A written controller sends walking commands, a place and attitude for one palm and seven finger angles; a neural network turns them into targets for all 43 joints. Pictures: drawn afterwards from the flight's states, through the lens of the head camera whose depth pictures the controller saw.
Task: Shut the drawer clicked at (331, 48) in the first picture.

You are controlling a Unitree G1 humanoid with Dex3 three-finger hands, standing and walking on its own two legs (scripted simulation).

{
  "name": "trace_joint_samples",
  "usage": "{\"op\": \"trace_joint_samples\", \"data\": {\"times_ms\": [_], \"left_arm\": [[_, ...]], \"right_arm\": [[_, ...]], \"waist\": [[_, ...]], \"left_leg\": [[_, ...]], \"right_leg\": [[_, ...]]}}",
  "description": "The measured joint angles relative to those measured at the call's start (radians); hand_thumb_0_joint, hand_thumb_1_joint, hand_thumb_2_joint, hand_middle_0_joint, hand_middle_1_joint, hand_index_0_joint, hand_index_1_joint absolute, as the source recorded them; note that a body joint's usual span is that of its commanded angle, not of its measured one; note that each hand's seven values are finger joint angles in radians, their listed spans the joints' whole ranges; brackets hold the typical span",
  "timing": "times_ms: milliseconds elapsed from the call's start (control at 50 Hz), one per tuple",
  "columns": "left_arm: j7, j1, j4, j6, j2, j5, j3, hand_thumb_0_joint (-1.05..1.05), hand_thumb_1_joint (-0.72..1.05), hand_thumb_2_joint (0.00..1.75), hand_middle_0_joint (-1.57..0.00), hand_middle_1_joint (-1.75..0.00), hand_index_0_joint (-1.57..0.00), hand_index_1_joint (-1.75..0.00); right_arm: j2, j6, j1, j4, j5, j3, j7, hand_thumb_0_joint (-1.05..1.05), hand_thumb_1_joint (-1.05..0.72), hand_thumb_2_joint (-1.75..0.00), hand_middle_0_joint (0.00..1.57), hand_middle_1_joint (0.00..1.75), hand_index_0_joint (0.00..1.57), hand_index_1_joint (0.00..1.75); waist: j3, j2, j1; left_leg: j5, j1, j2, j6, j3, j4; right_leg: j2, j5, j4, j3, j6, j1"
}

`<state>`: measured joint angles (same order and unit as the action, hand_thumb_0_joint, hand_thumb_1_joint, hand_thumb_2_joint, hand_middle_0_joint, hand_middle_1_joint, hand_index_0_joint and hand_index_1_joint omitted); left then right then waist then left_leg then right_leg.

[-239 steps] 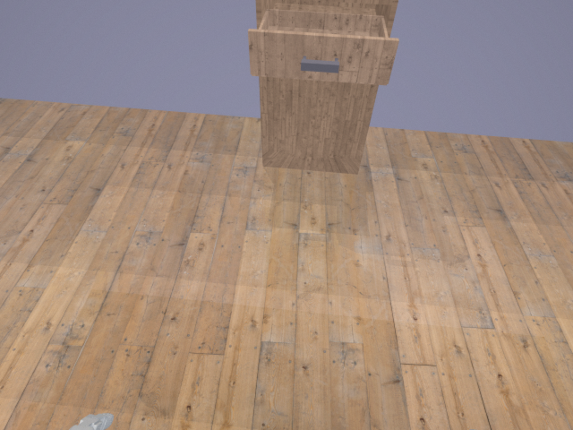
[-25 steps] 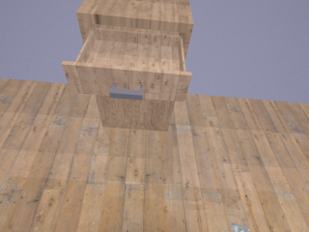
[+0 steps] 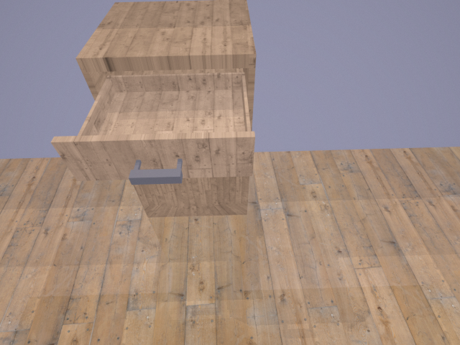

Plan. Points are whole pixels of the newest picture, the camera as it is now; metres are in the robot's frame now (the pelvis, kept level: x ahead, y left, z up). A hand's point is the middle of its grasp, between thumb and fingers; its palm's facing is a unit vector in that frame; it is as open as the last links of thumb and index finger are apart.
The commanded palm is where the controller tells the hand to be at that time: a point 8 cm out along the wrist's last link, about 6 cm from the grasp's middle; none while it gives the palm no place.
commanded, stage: take the last steps up to it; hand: left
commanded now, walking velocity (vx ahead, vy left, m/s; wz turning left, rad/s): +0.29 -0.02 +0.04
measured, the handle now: (157, 169) +0.50 +0.19 -0.02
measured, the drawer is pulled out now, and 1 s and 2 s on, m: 0.30 0.30 0.30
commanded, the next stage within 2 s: come to a stop and stand still in 0.42 s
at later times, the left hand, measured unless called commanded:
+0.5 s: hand out of the picture +0.05 +0.18 -0.18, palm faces +0.12 -0.99 -0.10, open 7.3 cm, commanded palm none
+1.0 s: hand (154, 302) +0.24 +0.18 -0.16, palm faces +0.00 -0.96 -0.26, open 7.3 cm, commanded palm none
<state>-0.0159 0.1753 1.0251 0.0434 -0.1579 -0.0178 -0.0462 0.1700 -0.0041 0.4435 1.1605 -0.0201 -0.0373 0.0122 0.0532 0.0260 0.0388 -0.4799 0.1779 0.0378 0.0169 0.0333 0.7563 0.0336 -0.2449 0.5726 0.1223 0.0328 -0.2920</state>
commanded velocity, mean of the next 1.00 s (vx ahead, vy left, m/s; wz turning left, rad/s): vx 0.05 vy -0.01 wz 0.01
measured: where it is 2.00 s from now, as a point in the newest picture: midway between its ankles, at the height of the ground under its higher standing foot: outside the picture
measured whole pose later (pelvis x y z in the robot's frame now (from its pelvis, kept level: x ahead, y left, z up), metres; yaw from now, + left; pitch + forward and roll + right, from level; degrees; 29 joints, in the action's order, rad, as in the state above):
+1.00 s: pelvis +0.18 -0.01 +0.01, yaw -1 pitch +0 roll +2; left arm 0.04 0.20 1.05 -0.01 -0.15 -0.02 -0.03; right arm 0.15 0.04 0.26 1.10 -0.01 -0.04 0.02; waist 0.06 0.03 0.02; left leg -0.35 0.29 0.04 -0.01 0.11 0.56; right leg 0.02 -0.30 0.54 0.05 0.03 -0.24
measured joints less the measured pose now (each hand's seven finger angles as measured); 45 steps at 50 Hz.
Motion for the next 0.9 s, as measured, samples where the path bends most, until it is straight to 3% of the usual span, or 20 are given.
{"op": "trace_joint_samples", "data": {"times_ms": [60,120,220,340,420,480,520,580,740,860,900], "left_arm": [[0.021,0.025,-0.002,0.015,0.009,0.01,-0.007,-0.01,0.92,0.9,-0.2,-0.3,-0.21,-0.3],[0.033,0.066,0.015,0.018,0.004,0.007,-0.006,-0.01,0.94,0.9,-0.2,-0.3,-0.21,-0.3],[0.031,0.145,0.06,0.021,0.021,0.003,0.013,-0.01,0.93,0.9,-0.2,-0.3,-0.2,-0.3],[0.029,0.219,0.107,0.018,0.045,-0.003,0.023,0.0,0.92,0.9,-0.2,-0.3,-0.2,-0.3],[0.029,0.267,0.129,0.004,0.045,0.0,0.018,0.0,0.91,0.9,-0.2,-0.3,-0.21,-0.3],[0.03,0.26,0.141,-0.021,0.033,0.004,0.014,0.0,0.91,0.9,-0.2,-0.3,-0.21,-0.3],[0.029,0.239,0.142,-0.034,0.021,0.002,0.008,0.0,0.91,0.9,-0.2,-0.3,-0.2,-0.3],[0.029,0.194,0.121,-0.041,0.004,-0.002,0.0,0.0,0.91,0.9,-0.2,-0.3,-0.2,-0.3],[0.048,0.091,0.046,-0.08,-0.023,-0.003,-0.011,0.0,0.91,0.9,-0.19,-0.3,-0.2,-0.3],[0.049,0.037,0.023,-0.096,-0.019,0.0,-0.005,0.0,0.91,0.9,-0.19,-0.3,-0.2,-0.3],[0.05,0.026,0.016,-0.087,-0.014,0.002,-0.001,0.0,0.91,0.9,-0.19,-0.3,-0.2,-0.3]], "right_arm": [[-0.001,0.014,-0.026,0.003,-0.002,-0.01,-0.009,0.01,-0.91,-0.9,0.2,0.3,0.2,0.3],[0.002,0.012,-0.071,-0.027,-0.008,-0.019,-0.013,0.01,-0.91,-0.9,0.2,0.3,0.2,0.3],[0.002,0.006,-0.168,-0.082,-0.007,-0.025,-0.022,0.01,-0.91,-0.9,0.2,0.3,0.2,0.3],[0.008,-0.002,-0.273,-0.114,-0.002,-0.022,-0.031,0.01,-0.92,-0.9,0.2,0.3,0.2,0.3],[0.003,-0.029,-0.312,-0.139,-0.004,-0.006,-0.028,0.01,-0.92,-0.9,0.2,0.3,0.2,0.3],[-0.015,-0.051,-0.328,-0.158,-0.006,0.005,-0.014,0.0,-0.91,-0.9,0.2,0.3,0.2,0.3],[-0.029,-0.051,-0.315,-0.16,-0.004,0.012,-0.006,0.0,-0.91,-0.9,0.2,0.3,0.2,0.3],[-0.044,-0.054,-0.283,-0.152,0.01,0.003,0.017,-0.01,-0.93,-0.9,0.2,0.3,0.2,0.3],[-0.031,-0.008,-0.231,-0.103,0.005,0.015,0.033,-0.01,-0.95,-0.9,0.2,0.3,0.2,0.3],[-0.034,0.015,-0.208,-0.084,-0.001,0.005,0.027,0.0,-0.92,-0.9,0.2,0.3,0.2,0.3],[-0.033,0.019,-0.199,-0.079,0.0,0.001,0.023,0.0,-0.92,-0.9,0.2,0.3,0.2,0.3]], "waist": [[-0.015,0.001,-0.014],[-0.033,0.005,-0.015],[-0.042,0.008,-0.022],[-0.023,-0.011,-0.069],[-0.008,-0.034,-0.095],[0.015,-0.068,-0.097],[0.015,-0.078,-0.092],[0.005,-0.087,-0.083],[-0.02,-0.087,-0.06],[-0.005,-0.056,-0.03],[-0.001,-0.045,-0.025]], "left_leg": [[0.055,0.154,0.014,0.009,0.005,0.276],[0.153,0.265,0.044,-0.008,0.021,0.33],[0.243,0.358,0.075,-0.036,0.033,0.237],[0.251,0.321,0.063,-0.028,0.056,0.009],[0.301,0.194,0.03,0.001,0.077,-0.187],[0.263,0.181,0.012,0.049,0.107,-0.134],[0.245,0.147,0.001,0.054,0.12,-0.159],[0.278,0.09,-0.023,0.053,0.129,-0.253],[0.305,0.033,-0.037,0.049,0.125,-0.351],[0.285,0.051,-0.015,0.024,0.122,-0.316],[0.276,0.069,-0.01,0.011,0.122,-0.292]], "right_leg": [[-0.015,-0.013,-0.059,0.013,0.015,0.06],[-0.029,0.01,-0.149,0.022,0.017,0.125],[-0.044,0.014,-0.234,0.024,0.014,0.201],[-0.039,-0.035,-0.241,0.02,-0.013,0.264],[-0.018,-0.134,-0.125,0.01,-0.044,0.263],[0.01,-0.258,0.245,-0.042,-0.025,0.116],[0.016,-0.242,0.444,-0.064,-0.019,0.012],[0.038,-0.146,0.515,-0.078,-0.031,-0.098],[0.034,-0.087,0.376,-0.12,-0.075,-0.152],[0.02,-0.145,0.208,-0.091,-0.067,-0.054],[0.017,-0.092,0.093,-0.082,-0.062,0.001]]}}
